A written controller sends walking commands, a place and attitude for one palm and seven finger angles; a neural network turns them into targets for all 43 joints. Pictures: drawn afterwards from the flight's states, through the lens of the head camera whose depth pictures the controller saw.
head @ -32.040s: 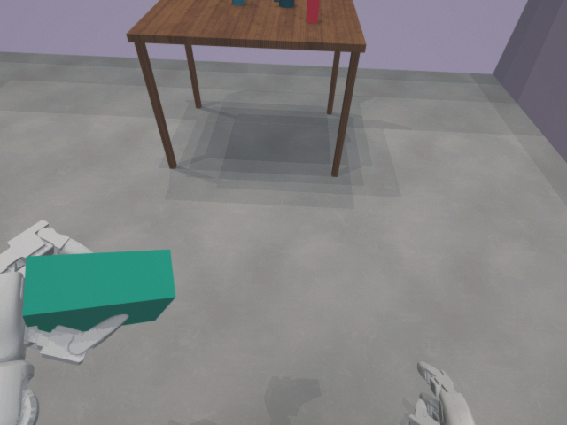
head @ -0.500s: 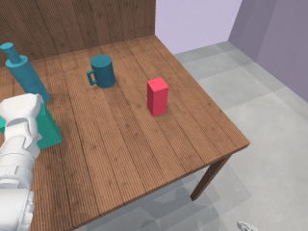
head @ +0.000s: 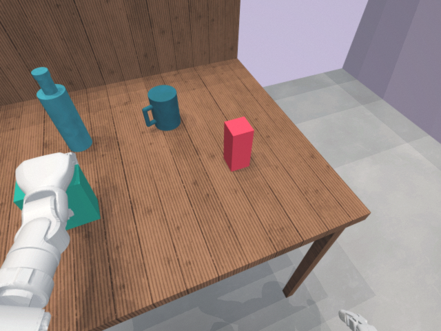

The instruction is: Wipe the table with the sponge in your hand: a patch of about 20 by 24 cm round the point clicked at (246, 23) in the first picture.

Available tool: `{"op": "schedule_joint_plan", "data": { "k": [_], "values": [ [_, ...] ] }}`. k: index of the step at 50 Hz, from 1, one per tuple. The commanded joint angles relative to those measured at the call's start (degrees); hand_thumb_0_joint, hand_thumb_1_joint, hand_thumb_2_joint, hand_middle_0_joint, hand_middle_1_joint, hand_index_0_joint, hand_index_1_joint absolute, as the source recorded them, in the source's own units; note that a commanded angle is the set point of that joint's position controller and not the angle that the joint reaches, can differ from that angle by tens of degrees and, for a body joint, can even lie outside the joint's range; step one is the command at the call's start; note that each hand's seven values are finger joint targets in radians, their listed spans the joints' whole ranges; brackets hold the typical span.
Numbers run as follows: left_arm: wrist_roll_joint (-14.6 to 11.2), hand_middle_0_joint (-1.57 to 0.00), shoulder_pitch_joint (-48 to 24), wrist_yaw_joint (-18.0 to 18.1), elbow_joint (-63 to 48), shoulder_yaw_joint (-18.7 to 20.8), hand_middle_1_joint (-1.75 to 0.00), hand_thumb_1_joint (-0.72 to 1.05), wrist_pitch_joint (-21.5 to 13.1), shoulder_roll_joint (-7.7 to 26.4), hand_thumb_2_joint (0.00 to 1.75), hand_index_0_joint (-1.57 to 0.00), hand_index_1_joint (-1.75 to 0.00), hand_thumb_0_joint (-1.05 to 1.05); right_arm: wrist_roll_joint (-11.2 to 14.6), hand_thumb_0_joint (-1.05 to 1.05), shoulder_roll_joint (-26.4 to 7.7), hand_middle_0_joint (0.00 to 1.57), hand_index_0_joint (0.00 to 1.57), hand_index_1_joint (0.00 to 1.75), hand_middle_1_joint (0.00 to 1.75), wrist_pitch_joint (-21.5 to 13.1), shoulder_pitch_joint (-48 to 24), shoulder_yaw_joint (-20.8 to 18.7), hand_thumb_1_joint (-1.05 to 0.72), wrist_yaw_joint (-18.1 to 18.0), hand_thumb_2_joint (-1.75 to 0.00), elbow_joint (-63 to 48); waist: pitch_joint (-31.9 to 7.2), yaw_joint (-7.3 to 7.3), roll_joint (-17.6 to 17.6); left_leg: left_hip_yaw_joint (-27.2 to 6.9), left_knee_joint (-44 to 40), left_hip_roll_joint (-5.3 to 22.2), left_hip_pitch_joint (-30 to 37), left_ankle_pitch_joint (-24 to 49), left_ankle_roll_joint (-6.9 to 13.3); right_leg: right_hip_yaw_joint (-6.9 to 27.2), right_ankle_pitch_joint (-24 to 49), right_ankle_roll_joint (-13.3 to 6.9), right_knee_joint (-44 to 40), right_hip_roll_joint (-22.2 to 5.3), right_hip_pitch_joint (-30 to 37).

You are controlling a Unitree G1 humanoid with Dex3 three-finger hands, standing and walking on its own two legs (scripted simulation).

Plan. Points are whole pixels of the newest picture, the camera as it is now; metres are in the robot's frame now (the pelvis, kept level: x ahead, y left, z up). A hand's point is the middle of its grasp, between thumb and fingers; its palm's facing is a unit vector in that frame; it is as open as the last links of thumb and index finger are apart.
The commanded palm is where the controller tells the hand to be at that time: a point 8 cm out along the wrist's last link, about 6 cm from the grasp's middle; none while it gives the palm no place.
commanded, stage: wipe back along the first lane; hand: left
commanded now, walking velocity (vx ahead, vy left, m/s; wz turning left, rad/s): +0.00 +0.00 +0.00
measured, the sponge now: (66, 207) +0.34 +0.35 +0.00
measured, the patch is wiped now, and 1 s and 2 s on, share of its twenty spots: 1.00 1.00 1.00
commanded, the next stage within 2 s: lift the sponge slowly off the table in 1.12 s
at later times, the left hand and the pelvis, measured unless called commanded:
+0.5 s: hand (62, 211) +0.30 +0.32 +0.05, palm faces -0.03 -0.01 -1.00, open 9.3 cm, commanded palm +0.26 +0.30 +0.07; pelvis +0.00 +0.00 +0.00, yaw +0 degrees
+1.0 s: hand (64, 239) +0.25 +0.29 +0.04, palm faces -0.02 -0.04 -1.00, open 9.3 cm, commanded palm +0.21 +0.27 +0.07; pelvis +0.00 -0.02 +0.00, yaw +0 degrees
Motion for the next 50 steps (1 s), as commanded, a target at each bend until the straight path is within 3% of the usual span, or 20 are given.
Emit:
{"op": "schedule_joint_plan", "data": {
  "k": [1,5,6,11,16,19,24,28,30,33,35,36,37,38,39,42,43,47,48,50],
  "values": [
    [-0.27,-1.20,-4.19,-1.83,-5.17,0.22,-1.60,0.10,-0.01,6.42,1.30,-1.20,-1.60,0.00,-0.05,0.00,-8.67,0.20,0.20,0.30,0.30,-2.48,-3.94,-3.15,-0.90,-0.34,-0.90,-7.76,-11.55,0.81,-1.78,-2.75,-3.98,0.90,13.71,18.35,-0.46,-1.64,14.30,-4.33,-2.58,2.58,0.24],
    [-1.38,-1.20,0.07,-1.41,-9.69,-0.82,-1.60,0.10,0.31,3.45,1.30,-1.20,-1.60,0.00,-0.05,0.00,-8.15,0.20,0.20,0.30,0.30,-2.77,-5.60,-3.12,-0.90,-0.06,-0.90,-8.76,-10.69,1.24,-1.75,-2.85,-4.05,1.09,14.14,19.17,-0.51,-1.72,14.97,-4.21,-2.55,2.49,0.66],
    [-1.66,-1.20,2.08,-1.25,-9.80,0.26,-1.60,0.10,0.88,4.39,1.30,-1.20,-1.60,0.00,-0.06,0.00,-8.26,0.20,0.20,0.30,0.30,-2.78,-5.89,-2.92,-0.90,-0.04,-0.90,-8.94,-10.11,1.65,-3.15,-2.74,-4.40,0.99,13.20,18.42,-0.49,-1.83,15.29,-4.18,-2.66,2.50,1.66],
    [-1.57,-1.20,0.30,-1.14,-12.01,-0.45,-1.60,0.10,3.28,4.42,1.30,-1.20,-1.60,0.00,0.19,0.00,-8.18,0.20,0.20,0.30,0.30,-2.85,-7.79,-2.40,-0.90,-0.63,-0.90,-8.94,-7.07,1.43,-2.85,-2.71,-5.87,0.58,12.60,13.89,-0.49,-1.73,11.81,-4.08,-3.57,2.40,1.37],
    [-0.93,-1.20,0.36,-1.97,-12.59,-0.90,-1.60,0.10,4.12,4.36,1.30,-1.20,-1.60,0.00,0.12,0.00,-8.06,0.20,0.20,0.30,0.30,-3.17,-8.28,-2.16,-0.90,-1.03,-0.90,-8.86,-7.52,1.50,-2.75,-2.69,-5.92,0.37,13.34,14.34,-0.48,-1.47,12.41,-4.25,-3.54,2.40,2.30],
    [-1.51,-1.20,6.50,-2.19,-15.91,-1.39,-1.60,0.10,3.39,2.13,1.30,-1.20,-1.60,0.00,-0.03,0.00,-7.58,0.20,0.20,0.30,0.30,-3.75,-8.77,-2.28,-0.90,-0.49,-0.90,-9.79,-9.72,2.54,-1.73,-2.52,-5.15,0.41,14.84,18.69,-0.47,-1.57,16.30,-4.34,-2.87,2.33,4.38],
    [-2.62,-1.20,13.02,-1.60,-20.50,0.39,-1.60,0.10,3.56,2.49,1.30,-1.20,-1.60,0.00,-0.22,0.00,-7.58,0.20,0.20,0.30,0.30,-4.25,-10.08,-2.27,-0.90,-0.05,-0.90,-10.17,-7.64,3.00,-3.22,-2.35,-5.31,0.59,13.80,19.87,-0.63,-1.31,18.87,-4.07,-2.89,2.28,5.34],
    [-3.09,-1.20,16.86,-1.05,-25.46,-0.39,-1.60,0.10,4.65,0.63,1.30,-1.20,-1.60,0.00,-0.25,0.00,-7.31,0.20,0.20,0.30,0.30,-4.82,-11.87,-2.34,-0.90,0.28,-0.90,-10.53,-7.65,3.48,-2.35,-2.49,-5.82,0.73,14.63,20.17,-0.78,-1.19,18.67,-4.11,-2.92,2.24,5.91],
    [-3.16,-1.20,17.10,-1.03,-26.60,-2.78,-1.60,0.10,5.42,-1.73,1.30,-1.20,-1.60,0.00,-0.23,0.00,-6.97,0.20,0.20,0.30,0.30,-5.02,-12.37,-2.13,-0.90,0.15,-0.90,-10.71,-6.23,3.06,-3.17,-2.27,-6.05,0.57,14.28,18.29,-0.63,-1.25,17.53,-3.90,-3.29,2.20,5.24],
    [-3.23,-1.20,17.50,-0.67,-27.52,-0.82,-1.60,0.10,6.09,0.22,1.30,-1.20,-1.60,0.00,-0.34,0.00,-7.17,0.20,0.20,0.30,0.30,-5.17,-13.04,-2.15,-0.90,-0.26,-0.90,-10.20,-6.15,3.41,-3.83,-2.06,-6.46,0.40,14.35,16.71,-0.57,-0.69,17.16,-4.02,-3.66,2.21,6.07],
    [-3.18,-1.20,17.51,-0.81,-27.28,-2.85,-1.60,0.10,6.60,-1.79,1.30,-1.20,-1.60,0.00,-0.23,0.00,-6.82,0.20,0.20,0.30,0.30,-5.31,-13.40,-1.85,-0.90,-0.58,-0.90,-10.23,-4.92,3.15,-5.06,-1.95,-6.68,0.25,14.11,15.52,-0.43,-0.89,16.11,-3.82,-3.96,2.15,5.58],
    [-3.09,-1.20,18.50,-0.74,-26.68,-1.67,-1.60,0.10,6.77,-0.66,1.30,-1.20,-1.60,0.00,-0.28,0.00,-7.01,0.20,0.20,0.30,0.30,-5.35,-13.36,-2.00,-0.90,-0.74,-0.90,-9.97,-5.16,3.56,-5.47,-1.71,-6.62,0.12,14.03,15.03,-0.38,-0.52,15.93,-3.81,-4.17,2.16,5.94],
    [-3.00,-1.20,18.89,-0.86,-27.45,-2.15,-1.60,0.10,6.71,-0.95,1.30,-1.20,-1.60,0.00,-0.31,0.00,-6.86,0.20,0.20,0.30,0.30,-5.50,-13.60,-1.86,-0.90,-0.75,-0.90,-10.07,-5.60,3.62,-4.75,-1.44,-6.36,-0.13,14.26,15.64,-0.29,-0.22,17.34,-3.83,-4.11,2.01,6.61],
    [-2.98,-1.20,19.43,-0.84,-28.22,0.16,-1.60,0.10,6.61,1.33,1.30,-1.20,-1.60,0.00,-0.40,0.00,-7.08,0.20,0.20,0.30,0.30,-5.43,-13.68,-2.02,-0.90,-0.75,-0.90,-9.90,-6.44,3.87,-4.62,-1.82,-6.56,0.02,14.55,16.15,-0.43,0.17,17.71,-4.00,-3.92,2.05,7.46],
    [-3.02,-1.20,20.39,-1.11,-28.62,-1.58,-1.60,0.10,6.81,-0.45,1.30,-1.20,-1.60,0.00,-0.40,0.00,-6.74,0.20,0.20,0.30,0.30,-5.60,-14.04,-1.76,-0.90,-0.79,-0.90,-10.47,-6.23,4.07,-4.29,-1.39,-6.27,-0.36,14.29,16.27,-0.26,-0.10,18.38,-3.85,-3.81,1.94,7.89],
    [-2.91,-1.20,20.56,-1.57,-28.38,-0.88,-1.60,0.10,6.92,0.56,1.30,-1.20,-1.60,0.00,-0.39,0.00,-6.79,0.20,0.20,0.30,0.30,-5.69,-14.22,-1.61,-0.90,-1.00,-0.90,-10.01,-4.16,3.83,-5.08,-1.27,-6.44,-0.47,13.84,15.19,-0.20,0.43,17.95,-3.73,-4.51,1.89,7.22],
    [-2.87,-1.20,20.52,-1.62,-29.26,0.69,-1.60,0.10,6.74,2.28,1.30,-1.20,-1.60,0.00,-0.54,0.00,-7.04,0.20,0.20,0.30,0.30,-5.69,-14.42,-1.64,-0.90,-0.94,-0.90,-10.01,-4.58,4.00,-4.02,-1.45,-6.70,-0.43,14.02,15.00,-0.29,0.87,17.80,-3.96,-4.51,1.94,7.79],
    [-3.02,-1.20,24.07,-1.99,-30.90,-1.43,-1.60,0.10,6.30,-0.55,1.30,-1.20,-1.60,0.00,-0.54,0.00,-6.37,0.20,0.20,0.30,0.30,-6.30,-14.78,-1.51,-0.90,-0.84,-0.90,-10.70,-4.24,4.32,-3.60,-1.09,-6.54,-0.57,14.22,15.28,-0.21,0.71,18.23,-3.78,-4.55,1.78,7.71],
    [-2.89,-1.20,23.57,-1.87,-31.34,0.27,-1.60,0.10,6.15,1.18,1.30,-1.20,-1.60,0.00,-0.58,0.00,-6.57,0.20,0.20,0.30,0.30,-6.24,-14.93,-1.65,-0.90,-0.81,-0.90,-10.36,-4.30,4.28,-3.06,-1.43,-6.76,-0.44,14.44,15.13,-0.36,1.20,17.50,-4.04,-4.54,2.01,7.76],
    [-2.83,-1.20,24.07,-1.86,-31.51,-2.06,-1.60,0.10,6.12,-1.55,1.30,-1.20,-1.60,0.00,-0.52,0.00,-6.24,0.20,0.20,0.30,0.30,-6.48,-15.09,-1.59,-0.90,-0.77,-0.90,-10.67,-2.96,4.06,-4.02,-1.46,-6.85,-0.37,13.99,13.99,-0.31,0.67,15.75,-3.89,-4.73,2.02,6.48]
  ]
}}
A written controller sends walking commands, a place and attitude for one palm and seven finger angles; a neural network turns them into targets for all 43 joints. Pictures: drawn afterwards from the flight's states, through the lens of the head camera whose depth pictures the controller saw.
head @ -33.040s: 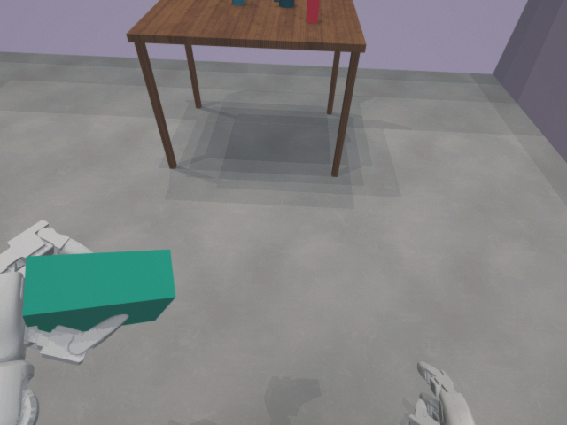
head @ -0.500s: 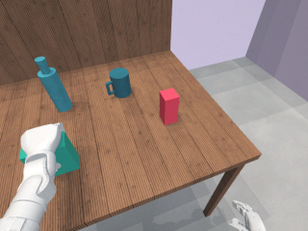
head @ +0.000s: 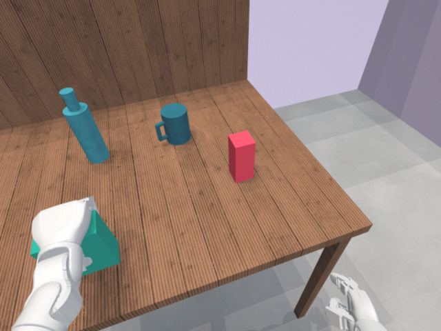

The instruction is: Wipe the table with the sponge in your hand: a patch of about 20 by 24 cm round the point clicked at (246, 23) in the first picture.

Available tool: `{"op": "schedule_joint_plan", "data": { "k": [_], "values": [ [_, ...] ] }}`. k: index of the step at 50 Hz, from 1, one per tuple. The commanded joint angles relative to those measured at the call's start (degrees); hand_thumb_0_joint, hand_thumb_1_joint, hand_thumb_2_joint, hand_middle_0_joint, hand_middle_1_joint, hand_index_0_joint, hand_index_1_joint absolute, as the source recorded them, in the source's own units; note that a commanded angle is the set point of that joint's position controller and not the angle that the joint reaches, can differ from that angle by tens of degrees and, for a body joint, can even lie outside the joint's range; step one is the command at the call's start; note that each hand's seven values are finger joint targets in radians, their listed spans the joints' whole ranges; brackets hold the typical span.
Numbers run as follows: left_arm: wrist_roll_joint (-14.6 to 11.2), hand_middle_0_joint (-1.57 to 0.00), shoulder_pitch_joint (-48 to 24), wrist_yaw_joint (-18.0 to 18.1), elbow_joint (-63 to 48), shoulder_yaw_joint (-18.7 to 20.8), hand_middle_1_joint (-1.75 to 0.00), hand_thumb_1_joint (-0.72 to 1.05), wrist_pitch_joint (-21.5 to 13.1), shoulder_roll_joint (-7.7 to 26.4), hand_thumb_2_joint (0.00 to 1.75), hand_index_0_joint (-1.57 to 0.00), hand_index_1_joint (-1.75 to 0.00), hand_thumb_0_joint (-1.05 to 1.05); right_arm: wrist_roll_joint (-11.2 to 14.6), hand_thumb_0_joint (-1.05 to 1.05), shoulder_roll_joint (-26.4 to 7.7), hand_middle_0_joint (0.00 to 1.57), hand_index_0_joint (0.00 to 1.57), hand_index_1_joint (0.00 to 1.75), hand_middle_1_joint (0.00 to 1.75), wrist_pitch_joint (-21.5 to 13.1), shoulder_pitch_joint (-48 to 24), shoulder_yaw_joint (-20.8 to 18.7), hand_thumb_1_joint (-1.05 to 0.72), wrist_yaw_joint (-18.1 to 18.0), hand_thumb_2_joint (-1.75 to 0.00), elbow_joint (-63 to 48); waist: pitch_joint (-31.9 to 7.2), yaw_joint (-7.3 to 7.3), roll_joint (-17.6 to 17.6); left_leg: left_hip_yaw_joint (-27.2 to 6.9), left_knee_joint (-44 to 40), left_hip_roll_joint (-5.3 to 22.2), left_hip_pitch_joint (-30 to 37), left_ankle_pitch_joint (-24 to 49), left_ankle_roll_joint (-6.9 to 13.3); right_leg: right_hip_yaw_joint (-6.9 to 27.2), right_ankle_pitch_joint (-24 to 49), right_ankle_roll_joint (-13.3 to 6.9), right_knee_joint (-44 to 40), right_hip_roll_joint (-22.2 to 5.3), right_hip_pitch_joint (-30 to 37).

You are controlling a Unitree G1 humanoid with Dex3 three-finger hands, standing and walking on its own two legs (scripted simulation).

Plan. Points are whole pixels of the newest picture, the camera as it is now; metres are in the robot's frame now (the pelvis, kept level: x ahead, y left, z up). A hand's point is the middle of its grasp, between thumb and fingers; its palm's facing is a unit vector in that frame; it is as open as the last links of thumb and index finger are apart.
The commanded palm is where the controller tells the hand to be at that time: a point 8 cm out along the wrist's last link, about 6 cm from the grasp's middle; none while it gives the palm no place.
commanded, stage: wipe back along the first lane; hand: left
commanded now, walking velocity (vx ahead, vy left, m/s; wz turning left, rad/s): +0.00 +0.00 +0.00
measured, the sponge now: (85, 252) +0.25 +0.31 -0.01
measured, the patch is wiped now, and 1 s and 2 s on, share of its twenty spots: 1.00 1.00 1.00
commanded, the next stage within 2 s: lift the sponge slowly off the table in 0.12 s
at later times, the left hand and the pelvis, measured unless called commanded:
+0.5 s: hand (75, 252) +0.22 +0.30 +0.04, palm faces -0.02 -0.07 -1.00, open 9.3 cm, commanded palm +0.19 +0.29 +0.09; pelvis -0.01 +0.00 +0.00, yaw +0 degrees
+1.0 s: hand (75, 256) +0.21 +0.28 +0.06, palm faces +0.02 -0.08 -1.00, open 9.3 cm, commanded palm +0.19 +0.28 +0.13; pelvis -0.02 -0.01 +0.01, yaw +0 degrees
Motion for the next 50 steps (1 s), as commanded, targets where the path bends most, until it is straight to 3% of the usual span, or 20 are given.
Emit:
{"op": "schedule_joint_plan", "data": {
  "k": [1,3,5,8,10,11,14,18,19,22,23,25,28,31,33,37,38,40,44,50],
  "values": [
    [-1.28,-1.20,0.17,-1.65,-4.34,0.15,-1.60,0.10,-0.30,4.01,1.30,-1.20,-1.60,0.00,0.07,0.00,-6.55,0.20,0.20,0.30,0.30,-3.42,-9.50,-2.68,-0.90,-0.23,-0.90,-9.21,-4.67,0.90,-5.25,-1.28,-3.76,-0.89,5.72,13.27,1.17,0.54,16.31,-2.82,-3.86,1.57,-0.36],
    [-1.13,-1.20,1.79,-1.25,-5.58,2.56,-1.60,0.10,-0.61,6.17,1.30,-1.20,-1.60,0.00,-0.11,0.00,-6.80,0.20,0.20,0.30,0.30,-3.48,-9.78,-2.91,-0.90,-0.07,-0.90,-8.96,-6.25,1.37,-4.91,-1.63,-3.74,-0.83,6.15,13.93,0.95,1.22,17.01,-3.06,-3.52,1.65,0.64],
    [-1.42,-1.20,2.46,-1.07,-6.68,0.04,-1.60,0.10,-0.45,3.29,1.30,-1.20,-1.60,0.00,0.03,0.00,-6.35,0.20,0.20,0.30,0.30,-3.75,-10.03,-2.80,-0.90,-0.03,-0.90,-9.34,-5.47,1.02,-5.52,-1.33,-3.50,-0.81,6.01,13.90,1.06,0.82,17.25,-2.82,-3.47,1.51,-0.01],
    [-2.21,-1.20,6.62,-0.61,-8.01,2.70,-1.60,0.10,-0.21,5.14,1.30,-1.20,-1.60,0.00,-0.11,0.00,-6.57,0.20,0.20,0.30,0.30,-3.81,-10.67,-2.92,-0.90,0.08,-0.90,-9.19,-5.74,1.81,-7.05,-1.44,-3.53,-0.92,5.94,13.90,1.00,1.78,18.42,-2.84,-3.60,1.49,1.27],
    [-2.19,-1.20,7.58,-0.50,-8.85,1.39,-1.60,0.10,0.14,3.70,1.30,-1.20,-1.60,0.00,-0.01,0.00,-6.19,0.20,0.20,0.30,0.30,-3.94,-10.98,-2.76,-0.90,0.09,-0.90,-9.43,-4.41,1.74,-6.53,-1.31,-3.55,-0.84,5.41,13.72,0.96,1.12,17.85,-2.65,-3.43,1.37,0.60],
    [-2.13,-1.20,6.64,-0.40,-8.35,1.37,-1.60,0.10,0.38,3.88,1.30,-1.20,-1.60,0.00,-0.08,0.00,-6.43,0.20,0.20,0.30,0.30,-3.94,-10.67,-2.78,-0.90,-0.03,-0.90,-9.08,-4.22,1.51,-7.38,-1.19,-3.51,-0.85,5.33,13.46,1.02,1.34,17.70,-2.61,-3.59,1.49,0.30],
    [-1.57,-1.20,2.62,-0.07,-11.18,2.57,-1.60,0.10,0.85,6.26,1.30,-1.20,-1.60,0.00,-0.15,0.00,-6.43,0.20,0.20,0.30,0.30,-3.93,-11.17,-2.72,-0.90,-0.39,-0.90,-9.22,-4.79,1.49,-4.55,-1.39,-4.03,-0.86,6.14,13.18,1.10,1.32,16.35,-2.76,-3.55,1.51,0.56],
    [-1.15,-1.20,0.94,-0.42,-11.59,4.51,-1.60,0.10,1.08,8.70,1.30,-1.20,-1.60,0.00,-0.29,0.00,-6.47,0.20,0.20,0.30,0.30,-4.05,-11.47,-2.73,-0.90,-0.91,-0.90,-8.79,-5.24,1.79,-5.19,-1.72,-4.31,-0.99,7.41,13.35,1.19,1.97,15.96,-2.88,-4.25,1.58,1.19],
    [-1.10,-1.20,0.85,-0.51,-12.31,3.84,-1.60,0.10,1.04,8.37,1.30,-1.20,-1.60,0.00,-0.27,0.00,-6.26,0.20,0.20,0.30,0.30,-4.17,-11.51,-2.57,-0.90,-0.95,-0.90,-9.11,-5.60,1.85,-3.30,-1.50,-4.34,-1.08,7.50,13.20,1.25,1.57,15.40,-2.82,-4.09,1.43,1.34],
    [-1.12,-1.20,1.75,-0.82,-12.92,4.61,-1.60,0.10,0.44,8.95,1.30,-1.20,-1.60,0.00,-0.46,0.00,-6.15,0.20,0.20,0.30,0.30,-4.35,-11.58,-2.54,-0.90,-1.02,-0.90,-8.93,-5.71,2.08,-4.05,-1.54,-4.28,-1.13,8.04,14.17,1.22,1.67,16.64,-2.85,-4.34,1.42,1.87],
    [-0.91,-1.20,0.47,-0.81,-13.93,6.34,-1.60,0.10,0.21,10.93,1.30,-1.20,-1.60,0.00,-0.54,0.00,-6.38,0.20,0.20,0.30,0.30,-4.29,-11.79,-2.56,-0.90,-1.02,-0.90,-8.74,-5.66,1.97,-3.16,-2.02,-4.74,-0.96,8.35,14.06,1.09,2.13,15.99,-3.13,-4.38,1.66,2.03],
    [-0.77,-1.20,-0.25,-0.83,-14.81,4.25,-1.60,0.10,-0.05,8.64,1.30,-1.20,-1.60,0.00,-0.50,0.00,-5.76,0.20,0.20,0.30,0.30,-4.68,-12.07,-2.39,-0.90,-1.06,-0.90,-9.07,-5.07,1.88,-1.94,-1.88,-4.81,-0.90,8.92,14.08,1.20,1.37,14.95,-3.08,-4.53,1.62,1.18],
    [-0.83,-1.20,-1.03,-0.67,-16.98,5.64,-1.60,0.10,-0.50,10.12,1.30,-1.20,-1.60,0.00,-0.70,0.00,-5.86,0.20,0.20,0.30,0.30,-4.95,-12.45,-2.42,-0.90,-1.07,-0.90,-9.14,-5.97,2.04,-1.59,-2.37,-5.39,-0.83,9.94,13.93,1.12,2.05,14.35,-3.32,-5.06,1.86,1.84],
    [-0.50,-1.20,-2.39,-0.59,-16.86,4.49,-1.60,0.10,-0.49,9.14,1.30,-1.20,-1.60,0.00,-0.78,0.00,-5.69,0.20,0.20,0.30,0.30,-5.27,-12.41,-2.41,-0.90,-1.34,-0.90,-8.88,-4.94,1.89,-1.50,-2.22,-5.45,-0.77,10.28,14.24,1.19,1.47,14.15,-3.24,-5.36,1.73,1.20],
    [-0.20,-1.20,-5.74,-0.54,-18.50,5.73,-1.60,0.10,-0.80,11.16,1.30,-1.20,-1.60,0.00,-0.79,0.00,-5.85,0.20,0.20,0.30,0.30,-5.50,-12.97,-2.31,-0.90,-1.45,-0.90,-8.59,-5.92,1.59,-1.21,-2.85,-6.13,-0.58,11.27,13.48,1.09,2.14,12.74,-3.40,-5.72,1.99,1.51],
    [-0.02,-1.20,-4.99,-0.45,-20.11,3.95,-1.60,0.10,-1.21,9.30,1.30,-1.20,-1.60,0.00,-0.89,0.00,-5.39,0.20,0.20,0.30,0.30,-6.12,-13.24,-2.34,-0.90,-1.43,-0.90,-8.78,-6.39,2.10,-0.33,-2.67,-6.39,-0.65,11.99,14.27,1.09,1.47,12.92,-3.37,-5.89,1.75,2.04],
    [0.12,-1.20,-6.93,-0.37,-21.03,5.21,-1.60,0.10,-1.34,10.87,1.30,-1.20,-1.60,0.00,-0.99,0.00,-5.51,0.20,0.20,0.30,0.30,-6.23,-13.60,-2.28,-0.90,-1.55,-0.90,-8.53,-6.45,1.82,-0.46,-2.89,-6.81,-0.55,12.44,13.77,1.04,2.20,12.50,-3.55,-6.13,2.04,2.45],
    [0.65,-1.20,-8.33,-0.15,-21.14,4.32,-1.60,0.10,-1.32,10.27,1.30,-1.20,-1.60,0.00,-0.98,0.00,-5.27,0.20,0.20,0.30,0.30,-6.50,-13.60,-2.05,-0.90,-1.62,-0.90,-8.33,-6.49,1.82,-0.15,-2.98,-6.94,-0.58,12.57,14.23,0.97,1.55,12.45,-3.55,-5.99,1.88,2.32],
    [1.03,-1.20,-8.75,0.15,-23.71,5.08,-1.60,0.10,-0.94,11.16,1.30,-1.20,-1.60,0.00,-1.22,0.00,-5.17,0.20,0.20,0.30,0.30,-6.64,-14.26,-2.13,-0.90,-1.62,-0.90,-8.58,-7.59,2.65,0.14,-2.89,-7.42,-0.70,13.47,14.85,0.97,1.72,12.77,-3.70,-6.35,1.94,3.89],
    [0.78,-1.20,-11.95,-0.67,-20.37,4.89,-1.60,0.10,1.01,11.79,1.30,-1.20,-1.60,0.00,-0.93,0.00,-5.11,0.20,0.20,0.30,0.30,-6.51,-15.94,-1.38,-0.90,-2.10,-0.90,-7.37,-4.55,2.34,-0.07,-2.41,-8.85,-1.00,13.19,12.05,0.88,2.15,9.99,-3.60,-7.98,1.69,3.57]
  ]
}}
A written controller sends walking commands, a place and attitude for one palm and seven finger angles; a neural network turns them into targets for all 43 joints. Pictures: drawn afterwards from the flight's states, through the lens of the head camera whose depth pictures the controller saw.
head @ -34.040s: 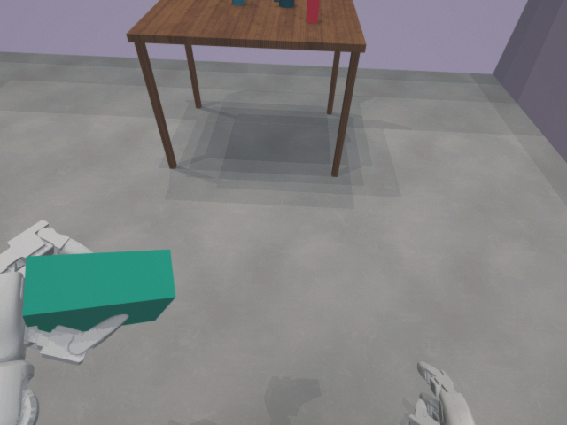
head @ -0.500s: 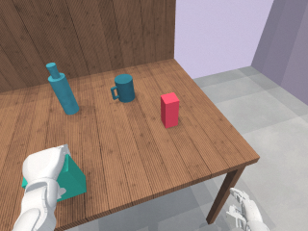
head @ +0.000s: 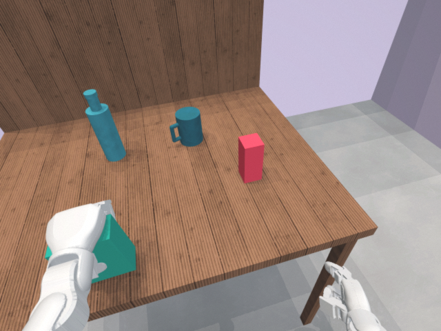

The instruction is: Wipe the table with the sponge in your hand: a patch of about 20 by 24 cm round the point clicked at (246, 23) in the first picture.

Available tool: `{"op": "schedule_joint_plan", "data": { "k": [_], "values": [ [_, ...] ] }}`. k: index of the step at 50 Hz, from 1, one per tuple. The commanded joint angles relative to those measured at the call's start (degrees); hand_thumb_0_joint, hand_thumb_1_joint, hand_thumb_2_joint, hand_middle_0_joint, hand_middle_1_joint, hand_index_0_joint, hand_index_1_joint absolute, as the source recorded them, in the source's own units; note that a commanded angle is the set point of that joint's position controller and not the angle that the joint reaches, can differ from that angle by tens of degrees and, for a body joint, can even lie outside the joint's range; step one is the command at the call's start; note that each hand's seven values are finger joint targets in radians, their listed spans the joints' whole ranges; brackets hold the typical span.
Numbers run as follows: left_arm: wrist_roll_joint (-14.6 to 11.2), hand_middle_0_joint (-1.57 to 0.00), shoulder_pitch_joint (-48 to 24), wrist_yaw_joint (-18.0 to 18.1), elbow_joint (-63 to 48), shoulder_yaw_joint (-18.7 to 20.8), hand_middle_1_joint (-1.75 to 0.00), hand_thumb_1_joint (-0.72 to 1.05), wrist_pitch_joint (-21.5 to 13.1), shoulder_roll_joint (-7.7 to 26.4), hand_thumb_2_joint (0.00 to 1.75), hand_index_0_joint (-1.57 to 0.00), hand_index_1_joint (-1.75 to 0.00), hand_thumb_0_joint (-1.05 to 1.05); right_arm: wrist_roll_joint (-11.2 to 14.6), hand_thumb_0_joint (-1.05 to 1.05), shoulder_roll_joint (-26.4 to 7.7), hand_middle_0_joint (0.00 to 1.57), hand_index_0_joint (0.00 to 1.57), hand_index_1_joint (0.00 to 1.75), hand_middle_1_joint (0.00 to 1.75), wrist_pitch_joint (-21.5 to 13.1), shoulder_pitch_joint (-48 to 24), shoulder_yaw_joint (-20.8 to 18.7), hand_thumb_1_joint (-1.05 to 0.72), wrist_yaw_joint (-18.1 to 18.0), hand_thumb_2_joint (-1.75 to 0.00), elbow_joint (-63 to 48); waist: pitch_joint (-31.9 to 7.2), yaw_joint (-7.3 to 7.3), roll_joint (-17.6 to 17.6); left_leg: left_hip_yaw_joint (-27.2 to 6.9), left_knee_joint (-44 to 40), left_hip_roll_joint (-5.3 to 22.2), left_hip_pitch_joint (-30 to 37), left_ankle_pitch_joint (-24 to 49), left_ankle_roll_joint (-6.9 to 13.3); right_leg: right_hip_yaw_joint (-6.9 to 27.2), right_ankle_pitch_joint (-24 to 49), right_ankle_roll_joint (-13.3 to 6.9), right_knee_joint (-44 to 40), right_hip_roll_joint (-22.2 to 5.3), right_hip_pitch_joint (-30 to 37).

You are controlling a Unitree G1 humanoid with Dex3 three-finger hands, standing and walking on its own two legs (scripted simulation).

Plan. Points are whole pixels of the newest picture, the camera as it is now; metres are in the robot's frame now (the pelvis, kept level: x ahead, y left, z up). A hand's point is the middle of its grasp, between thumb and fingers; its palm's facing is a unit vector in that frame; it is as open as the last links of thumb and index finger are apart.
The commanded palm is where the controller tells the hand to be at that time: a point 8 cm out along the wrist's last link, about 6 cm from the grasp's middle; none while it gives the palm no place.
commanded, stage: lift the sponge slowly off the table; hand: left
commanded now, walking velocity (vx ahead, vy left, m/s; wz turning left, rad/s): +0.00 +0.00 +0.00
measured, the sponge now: (101, 256) +0.23 +0.29 +0.01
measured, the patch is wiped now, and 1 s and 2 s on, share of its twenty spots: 1.00 1.00 1.00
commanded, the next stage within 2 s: bring the sponge back beside the body in 1.32 s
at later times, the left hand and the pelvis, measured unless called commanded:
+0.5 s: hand (85, 226) +0.24 +0.29 +0.09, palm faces +0.03 -0.06 -1.00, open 9.3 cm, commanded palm +0.21 +0.28 +0.15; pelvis -0.01 -0.01 +0.00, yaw +0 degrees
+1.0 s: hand (69, 220) +0.23 +0.30 +0.12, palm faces +0.09 -0.06 -0.99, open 9.3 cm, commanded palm +0.20 +0.29 +0.19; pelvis -0.01 -0.01 +0.00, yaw +0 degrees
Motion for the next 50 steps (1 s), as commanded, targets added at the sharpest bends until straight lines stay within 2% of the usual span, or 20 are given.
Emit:
{"op": "schedule_joint_plan", "data": {
  "k": [1,4,7,8,9,13,16,18,22,24,25,28,29,34,37,38,39,44,45,50],
  "values": [
    [1.38,-1.20,-16.60,1.76,-9.44,8.03,-1.60,0.10,1.04,12.81,1.30,-1.20,-1.60,0.00,0.27,0.00,-6.74,0.20,0.20,0.30,0.30,-3.30,-13.07,-2.16,-0.90,-0.74,-0.90,-9.29,-7.73,-0.13,-1.25,-2.18,-4.84,-1.04,6.81,9.14,1.33,2.11,7.91,-3.10,-5.54,1.71,-2.15],
    [0.71,-1.20,-17.61,0.37,-11.02,6.54,-1.60,0.10,1.10,11.67,1.30,-1.20,-1.60,0.00,0.43,0.00,-6.47,0.20,0.20,0.30,0.30,-3.58,-13.92,-1.89,-0.90,-0.94,-0.90,-10.02,-8.64,-0.18,-0.60,-1.98,-5.10,-1.34,7.48,8.73,1.53,2.47,7.51,-2.97,-5.95,1.51,-1.25],
    [0.94,-1.20,-19.07,-0.78,-9.25,7.76,-1.60,0.10,0.83,13.77,1.30,-1.20,-1.60,0.00,0.36,0.00,-6.89,0.20,0.20,0.30,0.30,-3.36,-13.41,-1.80,-0.90,-1.06,-0.90,-9.12,-7.37,-0.69,-2.46,-2.16,-5.36,-1.27,7.23,8.26,1.42,2.76,7.12,-2.82,-6.65,1.43,-1.77],
    [0.97,-1.20,-19.64,-1.05,-10.39,8.50,-1.60,0.10,0.64,14.60,1.30,-1.20,-1.60,0.00,0.40,0.00,-6.83,0.20,0.20,0.30,0.30,-3.45,-13.88,-1.66,-0.90,-1.09,-0.90,-9.46,-7.64,-0.57,-0.96,-2.38,-5.97,-1.35,7.57,7.55,1.34,3.53,6.21,-3.08,-6.89,1.60,-1.20],
    [1.02,-1.20,-20.88,-1.40,-10.46,6.46,-1.60,0.10,0.47,12.76,1.30,-1.20,-1.60,0.00,0.41,0.00,-6.60,0.20,0.20,0.30,0.30,-3.59,-13.77,-1.55,-0.90,-1.26,-0.90,-9.84,-7.78,-0.65,-0.98,-2.07,-5.84,-1.44,7.47,7.34,1.51,2.50,6.12,-2.93,-6.71,1.47,-1.36],
    [0.80,-1.20,-20.12,-1.54,-10.50,9.92,-1.60,0.10,-0.37,16.06,1.30,-1.20,-1.60,0.00,0.25,0.00,-6.87,0.20,0.20,0.30,0.30,-3.79,-13.69,-1.80,-0.90,-1.26,-0.90,-9.50,-8.30,-0.07,-1.14,-1.94,-5.86,-1.61,8.39,8.17,1.44,4.15,6.70,-3.05,-7.50,1.47,-0.40],
    [0.49,-1.20,-19.70,-1.72,-8.64,10.08,-1.60,0.10,0.00,16.00,1.30,-1.20,-1.60,0.00,0.17,0.00,-7.18,0.20,0.20,0.30,0.30,-3.63,-13.19,-1.90,-0.90,-1.31,-0.90,-9.28,-8.17,0.27,-2.33,-1.55,-5.57,-1.66,8.04,9.68,1.51,3.29,8.70,-2.89,-7.46,1.25,0.15],
    [0.46,-1.20,-20.60,-1.71,-9.86,12.38,-1.60,0.10,-0.01,18.72,1.30,-1.20,-1.60,0.00,0.22,0.00,-7.32,0.20,0.20,0.30,0.30,-3.69,-13.66,-1.81,-0.90,-1.19,-0.90,-9.19,-8.66,0.26,-0.64,-1.63,-5.74,-1.73,8.37,10.35,1.33,4.45,9.36,-3.09,-7.43,1.26,0.97],
    [-0.76,-1.20,-19.74,-2.77,-10.29,10.84,-1.60,0.10,0.27,17.12,1.30,-1.20,-1.60,0.00,0.41,0.00,-7.33,0.20,0.20,0.30,0.30,-3.83,-13.68,-1.89,-0.90,-1.18,-0.90,-9.47,-8.31,0.05,-1.11,-1.29,-5.24,-1.75,8.29,10.85,1.51,3.75,10.40,-2.53,-7.49,0.76,0.68],
    [-1.04,-1.20,-18.89,-3.22,-12.30,11.80,-1.60,0.10,-0.27,18.04,1.30,-1.20,-1.60,0.00,0.24,0.00,-7.29,0.20,0.20,0.30,0.30,-4.29,-13.61,-1.96,-0.90,-1.29,-0.90,-10.14,-10.06,0.46,-0.75,-1.20,-4.87,-1.98,9.02,11.96,1.70,3.75,11.82,-2.71,-7.02,0.78,1.93],
    [-1.08,-1.20,-17.44,-3.43,-11.03,12.37,-1.60,0.10,-0.26,18.58,1.30,-1.20,-1.60,0.00,0.30,0.00,-7.31,0.20,0.20,0.30,0.30,-4.30,-13.52,-1.92,-0.90,-1.17,-0.90,-9.46,-8.09,0.15,-0.82,-1.27,-4.67,-1.93,8.63,12.19,1.63,4.20,12.28,-2.64,-7.38,0.73,1.01],
    [-1.64,-1.20,-17.09,-4.01,-14.22,13.56,-1.60,0.10,-0.99,19.60,1.30,-1.20,-1.60,0.00,0.27,0.00,-7.44,0.20,0.20,0.30,0.30,-4.52,-13.67,-2.01,-0.90,-0.99,-0.90,-9.89,-8.66,0.15,-1.01,-1.62,-4.83,-1.85,9.08,12.45,1.59,4.81,12.80,-2.75,-7.27,0.95,1.56],
    [-1.67,-1.20,-16.86,-4.19,-14.77,12.19,-1.60,0.10,-1.14,18.13,1.30,-1.20,-1.60,0.00,0.16,0.00,-7.25,0.20,0.20,0.30,0.30,-4.59,-13.49,-1.92,-0.90,-1.00,-0.90,-10.21,-8.72,0.27,-0.80,-1.44,-4.70,-1.88,8.83,12.73,1.64,3.83,13.14,-2.62,-7.00,0.74,1.49],
    [-2.12,-1.20,-16.33,-3.93,-16.67,13.21,-1.60,0.10,-1.02,18.79,1.30,-1.20,-1.60,0.00,0.08,0.00,-7.10,0.20,0.20,0.30,0.30,-4.69,-13.67,-1.91,-0.90,-1.01,-0.90,-10.44,-8.10,0.59,-1.59,-1.63,-5.16,-1.61,8.88,12.37,1.56,3.67,11.94,-2.61,-7.19,0.76,1.21],
    [-1.93,-1.20,-18.90,-3.91,-14.36,14.22,-1.60,0.10,-0.18,20.78,1.30,-1.20,-1.60,0.00,0.21,0.00,-7.42,0.20,0.20,0.30,0.30,-4.36,-13.83,-1.86,-0.90,-1.32,-0.90,-9.40,-7.06,0.30,-2.27,-1.54,-5.42,-1.55,8.65,11.24,1.47,4.30,10.68,-2.43,-7.98,0.52,0.52],
    [-1.62,-1.20,-19.93,-4.00,-15.47,15.57,-1.60,0.10,-0.04,22.43,1.30,-1.20,-1.60,0.00,0.35,0.00,-7.49,0.20,0.20,0.30,0.30,-4.44,-14.71,-1.64,-0.90,-1.27,-0.90,-9.49,-7.49,0.35,-0.21,-1.97,-5.94,-1.63,9.10,11.02,1.33,5.14,9.92,-2.96,-8.03,0.96,0.93],
    [-1.73,-1.20,-20.63,-4.36,-16.02,13.04,-1.60,0.10,0.09,19.88,1.30,-1.20,-1.60,0.00,0.28,0.00,-7.10,0.20,0.20,0.30,0.30,-4.52,-14.69,-1.51,-0.90,-1.34,-0.90,-10.03,-8.16,0.41,-0.60,-1.62,-5.77,-1.73,8.99,11.36,1.41,3.81,10.22,-2.75,-7.68,0.65,1.31],
    [-2.23,-1.20,-19.48,-5.90,-16.06,12.19,-1.60,0.10,0.81,19.21,1.30,-1.20,-1.60,0.00,0.25,0.00,-6.90,0.20,0.20,0.30,0.30,-4.58,-15.18,-1.11,-0.90,-1.16,-0.90,-9.98,-7.31,0.47,-0.30,-2.03,-6.59,-1.39,8.86,10.75,1.19,3.18,9.23,-2.78,-7.90,0.81,1.07],
    [-1.98,-1.20,-21.34,-6.16,-15.70,11.67,-1.60,0.10,0.89,19.13,1.30,-1.20,-1.60,0.00,0.40,0.00,-6.88,0.20,0.20,0.30,0.30,-4.50,-15.31,-0.95,-0.90,-1.16,-0.90,-9.52,-6.50,-0.12,-0.56,-2.11,-6.91,-1.31,8.66,9.88,1.10,3.47,8.36,-2.60,-8.25,0.69,0.23],
    [-1.46,-1.20,-24.28,-6.98,-16.54,11.29,-1.60,0.10,1.55,19.55,1.30,-1.20,-1.60,0.00,0.44,0.00,-6.62,0.20,0.20,0.30,0.30,-4.42,-15.82,-0.48,-0.90,-1.21,-0.90,-9.81,-7.18,0.09,-0.19,-2.49,-8.18,-1.16,8.51,8.40,0.88,2.97,6.60,-2.77,-8.19,0.78,0.82]
  ]
}}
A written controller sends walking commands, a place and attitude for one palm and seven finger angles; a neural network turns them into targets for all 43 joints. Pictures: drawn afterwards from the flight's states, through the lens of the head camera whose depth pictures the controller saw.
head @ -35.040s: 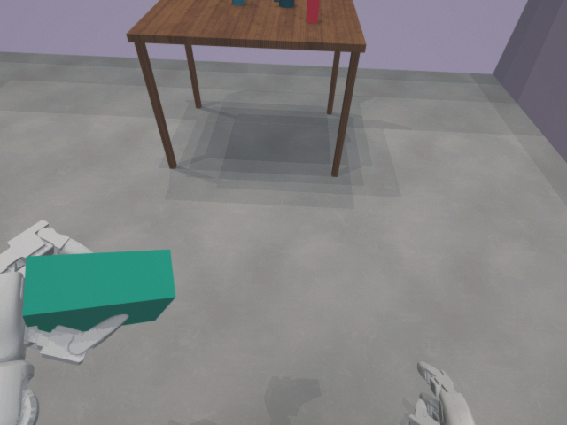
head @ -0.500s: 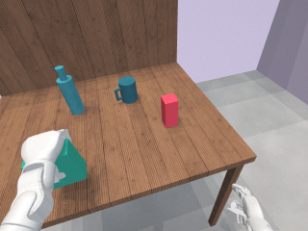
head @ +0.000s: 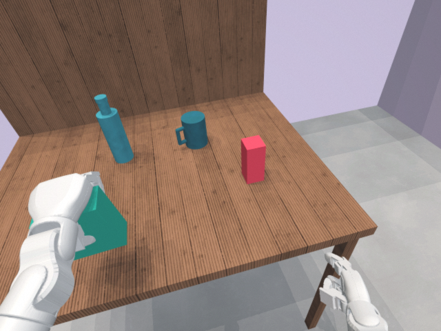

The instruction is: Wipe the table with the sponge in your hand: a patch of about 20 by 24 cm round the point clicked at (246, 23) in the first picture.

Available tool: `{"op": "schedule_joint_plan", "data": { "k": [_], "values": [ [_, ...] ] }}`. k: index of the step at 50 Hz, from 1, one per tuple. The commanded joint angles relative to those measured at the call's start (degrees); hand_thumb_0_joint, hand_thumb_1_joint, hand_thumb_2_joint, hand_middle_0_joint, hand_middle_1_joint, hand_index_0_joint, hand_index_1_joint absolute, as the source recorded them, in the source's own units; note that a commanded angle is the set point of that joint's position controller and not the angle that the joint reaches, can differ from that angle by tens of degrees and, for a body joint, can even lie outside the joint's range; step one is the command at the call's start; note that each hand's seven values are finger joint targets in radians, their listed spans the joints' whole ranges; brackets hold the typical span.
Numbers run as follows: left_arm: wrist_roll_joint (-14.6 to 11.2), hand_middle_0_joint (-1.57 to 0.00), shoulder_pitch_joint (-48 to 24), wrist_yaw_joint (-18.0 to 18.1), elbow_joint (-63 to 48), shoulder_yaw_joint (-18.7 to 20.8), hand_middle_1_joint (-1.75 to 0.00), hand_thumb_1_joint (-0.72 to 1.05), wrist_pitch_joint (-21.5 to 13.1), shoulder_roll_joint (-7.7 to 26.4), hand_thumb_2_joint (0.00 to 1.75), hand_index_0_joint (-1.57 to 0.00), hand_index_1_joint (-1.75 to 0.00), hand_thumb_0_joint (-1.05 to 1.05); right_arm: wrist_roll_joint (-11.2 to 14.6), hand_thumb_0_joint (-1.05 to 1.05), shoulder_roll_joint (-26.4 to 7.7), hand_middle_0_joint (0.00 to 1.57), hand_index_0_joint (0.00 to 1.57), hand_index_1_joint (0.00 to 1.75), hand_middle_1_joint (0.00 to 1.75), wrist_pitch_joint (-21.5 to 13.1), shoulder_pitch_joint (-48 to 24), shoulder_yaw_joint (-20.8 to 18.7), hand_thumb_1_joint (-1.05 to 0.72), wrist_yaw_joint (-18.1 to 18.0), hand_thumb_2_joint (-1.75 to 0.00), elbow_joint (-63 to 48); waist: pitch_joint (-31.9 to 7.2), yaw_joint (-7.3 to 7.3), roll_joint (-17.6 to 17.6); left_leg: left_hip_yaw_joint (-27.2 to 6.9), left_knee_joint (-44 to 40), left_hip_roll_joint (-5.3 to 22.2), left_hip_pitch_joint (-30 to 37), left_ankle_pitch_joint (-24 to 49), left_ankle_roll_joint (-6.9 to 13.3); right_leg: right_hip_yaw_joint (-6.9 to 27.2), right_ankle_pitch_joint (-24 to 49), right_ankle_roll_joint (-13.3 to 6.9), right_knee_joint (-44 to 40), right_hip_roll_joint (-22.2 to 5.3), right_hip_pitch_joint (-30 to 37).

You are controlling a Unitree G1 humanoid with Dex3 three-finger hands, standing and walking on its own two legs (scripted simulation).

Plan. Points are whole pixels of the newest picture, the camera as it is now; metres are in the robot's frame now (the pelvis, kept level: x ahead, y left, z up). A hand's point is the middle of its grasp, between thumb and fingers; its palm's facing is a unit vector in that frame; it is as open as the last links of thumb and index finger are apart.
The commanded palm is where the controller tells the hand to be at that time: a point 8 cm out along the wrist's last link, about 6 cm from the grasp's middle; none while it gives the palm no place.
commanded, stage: lift the sponge slowly off the table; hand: left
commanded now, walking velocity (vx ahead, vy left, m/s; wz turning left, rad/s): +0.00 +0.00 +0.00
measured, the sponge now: (90, 230) +0.24 +0.30 +0.07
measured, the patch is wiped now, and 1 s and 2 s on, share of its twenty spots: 1.00 1.00 1.00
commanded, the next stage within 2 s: bring the sponge back beside the body in 0.32 s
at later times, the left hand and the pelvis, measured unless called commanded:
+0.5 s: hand (82, 204) +0.26 +0.30 +0.13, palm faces +0.05 -0.06 -1.00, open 9.3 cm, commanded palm +0.22 +0.29 +0.20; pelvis -0.01 +0.00 +0.00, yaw +0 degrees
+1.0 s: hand (80, 220) +0.23 +0.29 +0.12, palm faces +0.09 -0.08 -0.99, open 9.3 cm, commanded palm +0.19 +0.29 +0.19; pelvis +0.00 +0.00 +0.00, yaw +0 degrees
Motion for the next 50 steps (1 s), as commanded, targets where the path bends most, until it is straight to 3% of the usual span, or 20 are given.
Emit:
{"op": "schedule_joint_plan", "data": {
  "k": [1,3,4,6,8,10,13,16,21,23,26,28,31,33,36,39,41,43,46,50],
  "values": [
    [2.11,-1.20,-19.50,1.84,-10.16,6.85,-1.60,0.10,0.18,12.86,1.30,-1.20,-1.60,0.00,0.00,0.00,-5.79,0.20,0.20,0.30,0.30,-3.14,-13.80,-1.87,-0.90,-0.45,-0.90,-10.08,-7.79,-0.34,-1.74,-1.76,-4.22,-1.22,4.38,4.57,1.44,2.92,3.76,-2.41,-5.31,0.79,-3.11],
    [2.81,-1.20,-22.51,1.94,-11.36,7.83,-1.60,0.10,0.29,14.28,1.30,-1.20,-1.60,0.00,0.35,0.00,-5.50,0.20,0.20,0.30,0.30,-3.39,-14.60,-1.65,-0.90,-0.55,-0.90,-10.28,-8.85,-0.46,-0.18,-2.18,-5.08,-1.20,4.79,3.21,1.28,4.06,2.45,-2.76,-5.06,1.12,-2.77],
    [2.67,-1.20,-22.80,1.80,-10.55,6.12,-1.60,0.10,0.60,12.56,1.30,-1.20,-1.60,0.00,0.20,0.00,-5.43,0.20,0.20,0.30,0.30,-3.41,-14.28,-1.52,-0.90,-0.60,-0.90,-10.50,-9.57,-0.13,-1.34,-1.79,-4.85,-1.29,4.54,3.87,1.37,2.81,3.18,-2.74,-4.77,0.88,-2.21],
    [2.44,-1.20,-22.40,1.70,-9.01,7.34,-1.60,0.10,1.05,14.02,1.30,-1.20,-1.60,0.00,0.04,0.00,-5.88,0.20,0.20,0.30,0.30,-3.14,-13.95,-1.76,-0.90,-0.56,-0.90,-9.93,-9.45,0.13,-2.10,-1.84,-4.76,-1.16,4.62,4.34,1.34,2.97,3.67,-2.66,-5.10,0.84,-2.08],
    [2.87,-1.20,-23.06,1.71,-10.97,8.80,-1.60,0.10,1.58,15.48,1.30,-1.20,-1.60,0.00,0.30,0.00,-5.69,0.20,0.20,0.30,0.30,-3.12,-14.86,-1.54,-0.90,-0.24,-0.90,-10.24,-10.73,0.35,0.67,-2.28,-5.21,-1.36,4.50,4.60,1.09,4.46,3.78,-3.04,-4.57,1.09,-0.92],
    [2.63,-1.20,-24.90,1.14,-9.00,6.18,-1.60,0.10,2.43,13.10,1.30,-1.20,-1.60,0.00,0.50,0.00,-5.43,0.20,0.20,0.30,0.30,-2.97,-14.79,-1.25,-0.90,-0.16,-0.90,-10.03,-9.33,-0.15,-2.00,-1.94,-5.29,-1.16,3.72,4.06,1.02,3.01,3.26,-2.57,-4.63,0.73,-2.10],
    [2.42,-1.20,-21.95,0.48,-9.49,7.90,-1.60,0.10,3.24,14.56,1.30,-1.20,-1.60,0.00,0.54,0.00,-5.66,0.20,0.20,0.30,0.30,-2.94,-15.21,-1.41,-0.90,0.03,-0.90,-10.73,-10.52,0.51,-1.07,-2.08,-5.13,-1.31,3.82,3.82,1.13,4.11,2.91,-2.79,-4.43,0.96,-1.27],
    [2.22,-1.20,-22.24,-0.73,-5.11,6.96,-1.60,0.10,4.14,14.66,1.30,-1.20,-1.60,0.00,0.43,0.00,-6.36,0.20,0.20,0.30,0.30,-2.20,-14.13,-1.32,-0.90,-0.22,-0.90,-10.18,-8.07,0.04,-3.46,-1.61,-4.92,-1.07,2.34,2.30,1.19,2.83,1.82,-2.36,-4.92,0.61,-2.86],
    [2.50,-1.20,-25.36,-1.25,-7.74,5.94,-1.60,0.10,1.81,14.16,1.30,-1.20,-1.60,0.00,0.36,0.00,-6.05,0.20,0.20,0.30,0.30,-2.89,-13.27,-1.30,-0.90,-0.51,-0.90,-10.79,-9.76,-0.59,-1.84,-1.73,-4.40,-1.20,3.69,2.86,1.48,2.25,2.56,-2.39,-4.55,0.65,-2.87],
    [2.88,-1.20,-24.97,-0.68,-8.29,8.99,-1.60,0.10,0.67,16.91,1.30,-1.20,-1.60,0.00,0.48,0.00,-6.02,0.20,0.20,0.30,0.30,-3.48,-13.15,-1.47,-0.90,-0.58,-0.90,-10.67,-10.09,-0.52,-1.63,-2.15,-4.43,-1.26,4.02,2.23,1.48,3.98,1.58,-2.63,-4.76,0.93,-2.81],
    [2.05,-1.20,-21.59,0.03,-10.10,7.62,-1.60,0.10,-0.55,14.17,1.30,-1.20,-1.60,0.00,0.00,0.00,-5.84,0.20,0.20,0.30,0.30,-3.76,-12.74,-1.91,-0.90,-0.35,-0.90,-11.09,-11.46,0.33,-0.72,-1.65,-3.52,-1.28,4.88,5.61,1.59,2.85,4.90,-2.68,-4.31,0.57,-1.56],
    [1.96,-1.20,-18.12,0.85,-11.48,11.39,-1.60,0.10,-0.55,17.08,1.30,-1.20,-1.60,0.00,-0.02,0.00,-5.97,0.20,0.20,0.30,0.30,-3.79,-13.16,-2.00,-0.90,-0.02,-0.90,-10.94,-11.51,0.80,-0.13,-2.21,-3.55,-1.26,4.54,6.23,1.41,4.43,5.18,-2.90,-4.02,0.88,-0.87],
    [0.98,-1.20,-16.01,1.31,-9.95,10.54,-1.60,0.10,0.46,15.63,1.30,-1.20,-1.60,0.00,-0.19,0.00,-6.30,0.20,0.20,0.30,0.30,-3.18,-12.92,-2.16,-0.90,0.16,-0.90,-10.62,-9.38,0.74,-2.39,-1.47,-2.86,-1.05,3.65,6.65,1.37,3.76,5.79,-2.58,-4.48,0.47,-1.91],
    [1.01,-1.20,-15.86,1.65,-13.41,11.66,-1.60,0.10,0.79,16.60,1.30,-1.20,-1.60,0.00,0.05,0.00,-6.03,0.20,0.20,0.30,0.30,-3.36,-14.18,-1.96,-0.90,0.24,-0.90,-11.26,-10.28,0.74,-0.66,-1.96,-3.18,-1.28,4.15,6.77,1.32,4.98,5.59,-2.71,-4.22,0.76,-1.34],
    [0.95,-1.20,-16.06,1.31,-12.80,7.86,-1.60,0.10,1.46,13.23,1.30,-1.20,-1.60,0.00,0.00,0.00,-5.98,0.20,0.20,0.30,0.30,-3.39,-13.56,-1.96,-0.90,0.15,-0.90,-10.91,-8.65,0.08,-0.67,-1.65,-3.06,-1.06,4.38,6.93,1.44,2.93,5.80,-2.44,-4.58,0.69,-2.90],
    [1.39,-1.20,-15.53,1.17,-15.93,7.98,-1.60,0.10,0.80,13.63,1.30,-1.20,-1.60,0.00,-0.16,0.00,-5.68,0.20,0.20,0.30,0.30,-4.03,-13.76,-1.76,-0.90,-0.01,-0.90,-11.55,-10.94,0.25,-0.57,-1.84,-2.87,-1.14,5.03,7.18,1.65,3.09,6.02,-2.59,-3.90,0.68,-1.77],
    [1.34,-1.20,-12.16,1.14,-14.63,8.48,-1.60,0.10,0.83,13.52,1.30,-1.20,-1.60,0.00,-0.39,0.00,-5.92,0.20,0.20,0.30,0.30,-3.72,-13.11,-2.07,-0.90,0.12,-0.90,-11.00,-9.46,0.38,-2.42,-1.89,-2.81,-1.00,4.88,8.04,1.69,3.10,7.02,-2.46,-4.28,0.73,-2.16],
    [1.61,-1.20,-12.72,1.31,-18.39,9.82,-1.60,0.10,0.60,14.51,1.30,-1.20,-1.60,0.00,-0.05,0.00,-5.55,0.20,0.20,0.30,0.30,-3.77,-14.60,-1.88,-0.90,0.34,-0.90,-11.37,-10.25,0.35,-0.35,-2.43,-3.12,-0.96,5.47,8.30,1.55,4.54,7.15,-2.83,-4.01,1.12,-1.55],
    [1.14,-1.20,-8.31,1.65,-16.83,9.64,-1.60,0.10,1.24,13.59,1.30,-1.20,-1.60,0.00,-0.60,0.00,-5.74,0.20,0.20,0.30,0.30,-3.21,-13.37,-2.00,-0.90,0.44,-0.90,-11.17,-9.51,0.90,-2.46,-1.69,-2.43,-0.94,5.13,9.87,1.61,3.41,8.88,-2.48,-4.08,0.75,-1.61],
    [1.19,-1.20,-7.67,2.12,-19.36,9.47,-1.60,0.10,1.81,13.09,1.30,-1.20,-1.60,0.00,-0.26,0.00,-5.26,0.20,0.20,0.30,0.30,-3.20,-14.47,-1.73,-0.90,0.73,-0.90,-11.35,-9.46,0.78,-1.22,-1.89,-2.56,-0.92,4.91,9.47,1.38,4.00,7.94,-2.46,-3.81,0.69,-1.74]
  ]
}}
